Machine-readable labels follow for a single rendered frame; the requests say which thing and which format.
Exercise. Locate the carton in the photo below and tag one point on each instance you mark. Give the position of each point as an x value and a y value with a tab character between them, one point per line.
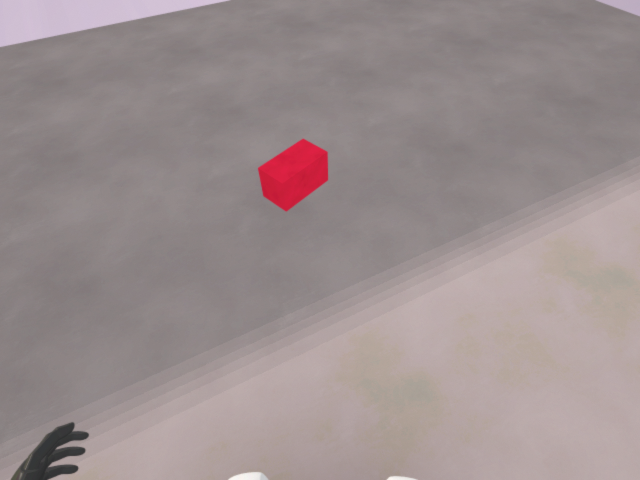
293	174

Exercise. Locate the left robot hand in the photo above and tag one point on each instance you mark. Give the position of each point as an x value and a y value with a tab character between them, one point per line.
35	467

